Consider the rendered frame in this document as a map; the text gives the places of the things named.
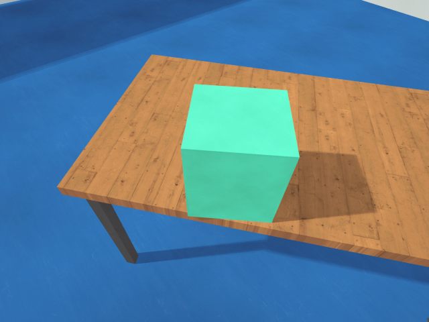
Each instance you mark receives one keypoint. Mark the carton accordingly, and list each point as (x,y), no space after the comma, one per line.
(239,152)

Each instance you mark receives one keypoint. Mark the table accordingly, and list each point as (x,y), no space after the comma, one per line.
(361,183)

